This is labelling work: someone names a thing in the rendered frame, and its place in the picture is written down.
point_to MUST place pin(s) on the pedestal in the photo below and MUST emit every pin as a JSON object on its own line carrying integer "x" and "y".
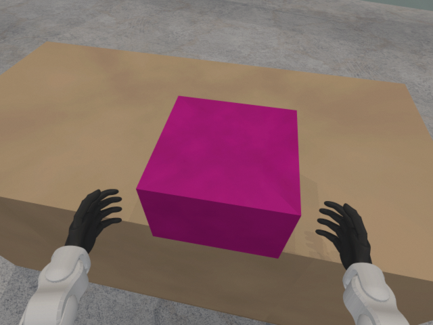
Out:
{"x": 75, "y": 119}

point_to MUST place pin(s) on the carton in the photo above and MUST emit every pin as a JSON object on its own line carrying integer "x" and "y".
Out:
{"x": 225, "y": 175}

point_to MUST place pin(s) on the right robot hand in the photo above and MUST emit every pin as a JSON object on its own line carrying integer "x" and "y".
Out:
{"x": 351, "y": 240}

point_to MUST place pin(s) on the left robot forearm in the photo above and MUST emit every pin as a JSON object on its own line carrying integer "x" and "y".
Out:
{"x": 61, "y": 284}

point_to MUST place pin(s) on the right robot forearm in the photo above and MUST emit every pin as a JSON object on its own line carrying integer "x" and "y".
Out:
{"x": 368, "y": 298}

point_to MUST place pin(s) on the left robot hand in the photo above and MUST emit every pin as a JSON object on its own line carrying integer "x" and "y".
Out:
{"x": 87, "y": 223}

